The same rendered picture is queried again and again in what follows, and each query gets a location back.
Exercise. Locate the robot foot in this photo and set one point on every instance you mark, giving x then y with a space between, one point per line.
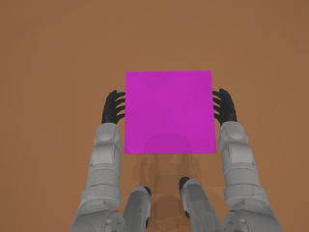
181 183
149 192

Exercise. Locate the robot left hand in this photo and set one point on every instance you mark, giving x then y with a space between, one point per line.
109 114

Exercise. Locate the carton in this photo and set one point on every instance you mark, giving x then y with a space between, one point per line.
169 113

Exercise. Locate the robot right upper arm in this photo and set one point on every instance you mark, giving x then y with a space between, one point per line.
240 220

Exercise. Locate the robot right foot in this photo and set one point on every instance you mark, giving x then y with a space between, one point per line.
181 183

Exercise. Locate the robot left foot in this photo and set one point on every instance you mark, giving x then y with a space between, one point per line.
149 192

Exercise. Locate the robot left upper arm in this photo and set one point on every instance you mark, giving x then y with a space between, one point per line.
109 220

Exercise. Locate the robot right hand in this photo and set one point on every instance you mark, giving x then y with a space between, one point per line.
226 110

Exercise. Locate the left robot forearm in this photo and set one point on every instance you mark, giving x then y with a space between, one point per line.
102 190

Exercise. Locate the right robot forearm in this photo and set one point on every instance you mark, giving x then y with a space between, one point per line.
242 185

